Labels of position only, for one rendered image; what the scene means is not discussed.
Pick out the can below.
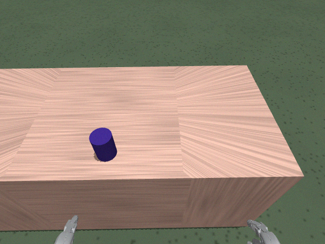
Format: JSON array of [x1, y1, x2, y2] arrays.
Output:
[[89, 128, 117, 162]]

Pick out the left robot hand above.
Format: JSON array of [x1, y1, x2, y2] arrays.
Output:
[[54, 215, 78, 244]]

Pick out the right robot hand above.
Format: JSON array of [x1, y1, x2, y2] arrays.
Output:
[[247, 220, 280, 244]]

